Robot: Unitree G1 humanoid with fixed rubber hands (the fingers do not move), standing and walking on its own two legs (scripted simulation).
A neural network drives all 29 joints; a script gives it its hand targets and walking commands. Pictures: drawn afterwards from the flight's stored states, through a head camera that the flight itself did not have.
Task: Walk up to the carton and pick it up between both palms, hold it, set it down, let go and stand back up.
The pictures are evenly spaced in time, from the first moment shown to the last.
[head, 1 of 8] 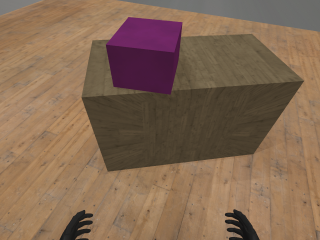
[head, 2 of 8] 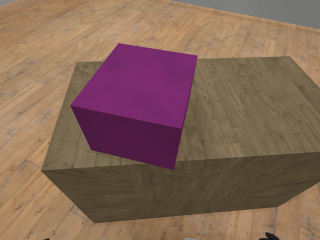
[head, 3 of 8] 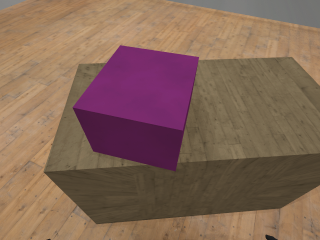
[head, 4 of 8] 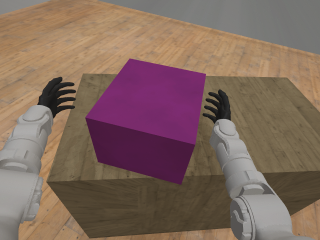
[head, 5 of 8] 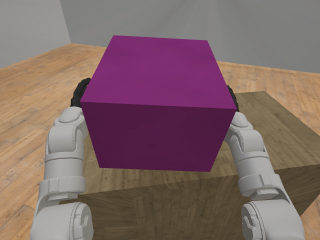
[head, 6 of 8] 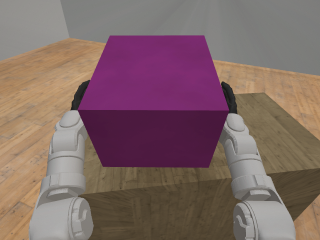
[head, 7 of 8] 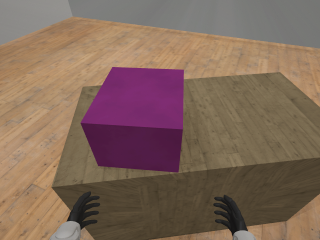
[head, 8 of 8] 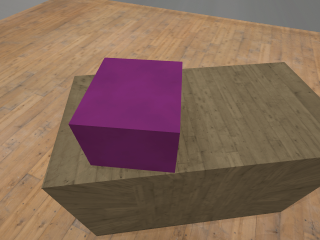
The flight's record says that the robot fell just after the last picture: no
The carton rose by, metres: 0.22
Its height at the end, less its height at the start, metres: +0.00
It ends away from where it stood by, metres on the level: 0.02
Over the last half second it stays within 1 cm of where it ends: yes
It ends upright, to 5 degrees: yes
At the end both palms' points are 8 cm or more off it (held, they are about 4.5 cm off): yes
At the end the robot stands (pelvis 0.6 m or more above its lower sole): yes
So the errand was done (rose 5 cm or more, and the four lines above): yes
